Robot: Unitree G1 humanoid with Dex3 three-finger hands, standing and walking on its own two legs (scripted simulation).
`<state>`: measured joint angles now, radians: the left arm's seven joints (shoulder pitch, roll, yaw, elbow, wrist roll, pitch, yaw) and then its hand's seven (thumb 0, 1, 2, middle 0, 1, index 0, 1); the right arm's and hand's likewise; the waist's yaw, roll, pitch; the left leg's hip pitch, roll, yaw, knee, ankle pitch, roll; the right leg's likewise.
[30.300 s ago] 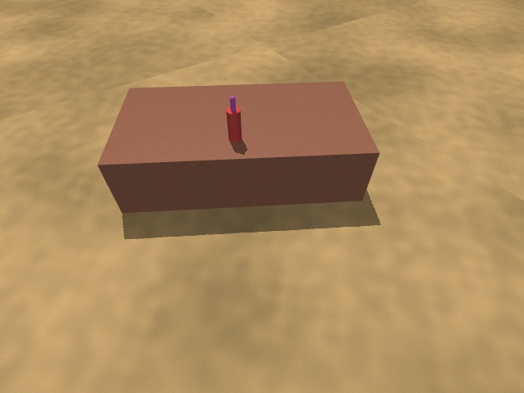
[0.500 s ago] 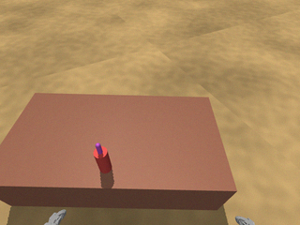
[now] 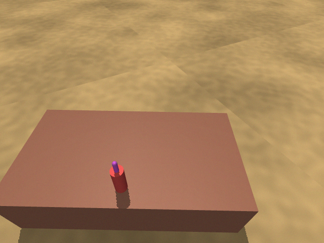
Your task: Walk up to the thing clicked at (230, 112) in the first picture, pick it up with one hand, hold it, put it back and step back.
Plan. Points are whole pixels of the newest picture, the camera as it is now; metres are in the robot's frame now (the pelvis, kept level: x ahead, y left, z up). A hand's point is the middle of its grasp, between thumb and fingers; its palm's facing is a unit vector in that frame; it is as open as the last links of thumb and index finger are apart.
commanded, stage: stand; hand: left
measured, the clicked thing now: (118, 175) +0.49 +0.21 -0.33
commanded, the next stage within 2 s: step back in 1.78 s
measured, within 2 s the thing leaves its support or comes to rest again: neither
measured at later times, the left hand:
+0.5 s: hand out of the picture +0.04 +0.23 -0.16, palm faces -0.02 -0.94 -0.33, open 7.4 cm
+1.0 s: hand out of the picture +0.10 +0.22 -0.15, palm faces -0.01 -0.94 -0.34, open 7.4 cm
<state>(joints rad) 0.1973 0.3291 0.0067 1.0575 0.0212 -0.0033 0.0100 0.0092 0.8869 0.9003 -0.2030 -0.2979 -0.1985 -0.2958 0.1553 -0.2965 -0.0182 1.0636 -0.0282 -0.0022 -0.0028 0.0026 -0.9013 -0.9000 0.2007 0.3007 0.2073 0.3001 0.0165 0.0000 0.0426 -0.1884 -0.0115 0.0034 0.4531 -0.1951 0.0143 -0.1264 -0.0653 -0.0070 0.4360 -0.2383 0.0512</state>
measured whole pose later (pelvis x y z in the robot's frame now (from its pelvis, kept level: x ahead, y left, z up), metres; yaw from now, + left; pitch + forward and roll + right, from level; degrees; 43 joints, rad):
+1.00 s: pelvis +0.02 -0.02 +0.01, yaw +0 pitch -3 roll +0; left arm 0.10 0.33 0.01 1.14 0.01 -0.01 0.00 0.01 0.90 0.90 -0.20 -0.30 -0.20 -0.30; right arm 0.11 -0.34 -0.01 1.15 -0.01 -0.01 -0.01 0.00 -0.90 -0.90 0.20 0.30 0.21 0.30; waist 0.00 0.01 0.05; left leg -0.12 0.02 0.00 0.33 -0.16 -0.02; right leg -0.07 -0.03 -0.01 0.33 -0.21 0.02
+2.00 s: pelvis +0.00 -0.02 -0.01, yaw +0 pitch -2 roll -1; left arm 0.06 0.37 0.06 1.02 0.00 0.03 0.00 0.01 0.90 0.90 -0.20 -0.30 -0.20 -0.30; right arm 0.06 -0.40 -0.05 1.05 0.00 0.04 0.00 0.00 -0.90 -0.90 0.20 0.30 0.21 0.30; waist 0.00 0.02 0.17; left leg -0.30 0.03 -0.02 0.58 -0.22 0.01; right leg -0.22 -0.02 -0.02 0.51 -0.27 0.01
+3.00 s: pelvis -0.22 +0.02 -0.02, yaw -1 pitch -3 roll +1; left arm 0.07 0.39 0.08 0.78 0.01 0.07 0.01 0.01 0.90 0.90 -0.20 -0.30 -0.20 -0.30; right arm 0.19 -0.36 -0.05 0.91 -0.03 0.03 -0.01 0.00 -0.90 -0.90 0.20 0.30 0.21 0.30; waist 0.01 -0.07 0.21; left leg -0.23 -0.06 -0.01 0.64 -0.36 0.03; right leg -0.43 -0.04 0.05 0.78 -0.38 -0.01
